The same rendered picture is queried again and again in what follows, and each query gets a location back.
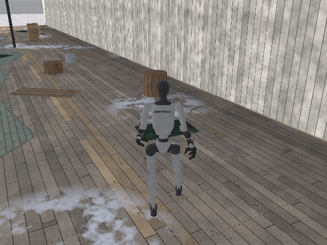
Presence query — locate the right robot hand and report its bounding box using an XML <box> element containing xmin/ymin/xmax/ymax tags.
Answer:
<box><xmin>185</xmin><ymin>146</ymin><xmax>196</xmax><ymax>160</ymax></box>

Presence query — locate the right robot upper arm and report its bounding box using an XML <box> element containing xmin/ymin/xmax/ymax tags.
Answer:
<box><xmin>174</xmin><ymin>103</ymin><xmax>188</xmax><ymax>132</ymax></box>

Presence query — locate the right robot thigh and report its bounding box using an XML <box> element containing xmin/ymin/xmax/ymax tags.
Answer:
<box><xmin>170</xmin><ymin>141</ymin><xmax>181</xmax><ymax>168</ymax></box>

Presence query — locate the robot left forearm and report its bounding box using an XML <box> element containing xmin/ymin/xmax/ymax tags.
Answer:
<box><xmin>136</xmin><ymin>122</ymin><xmax>145</xmax><ymax>139</ymax></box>

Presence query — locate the robot torso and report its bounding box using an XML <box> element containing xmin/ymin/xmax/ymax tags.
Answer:
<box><xmin>151</xmin><ymin>101</ymin><xmax>175</xmax><ymax>153</ymax></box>

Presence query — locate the left robot upper arm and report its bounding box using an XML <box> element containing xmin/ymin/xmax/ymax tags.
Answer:
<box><xmin>139</xmin><ymin>103</ymin><xmax>153</xmax><ymax>130</ymax></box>

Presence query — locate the robot right forearm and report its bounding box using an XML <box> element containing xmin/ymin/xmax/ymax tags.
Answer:
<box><xmin>183</xmin><ymin>124</ymin><xmax>195</xmax><ymax>148</ymax></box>

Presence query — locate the left robot hand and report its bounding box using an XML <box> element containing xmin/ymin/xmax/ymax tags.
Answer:
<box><xmin>136</xmin><ymin>137</ymin><xmax>148</xmax><ymax>146</ymax></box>

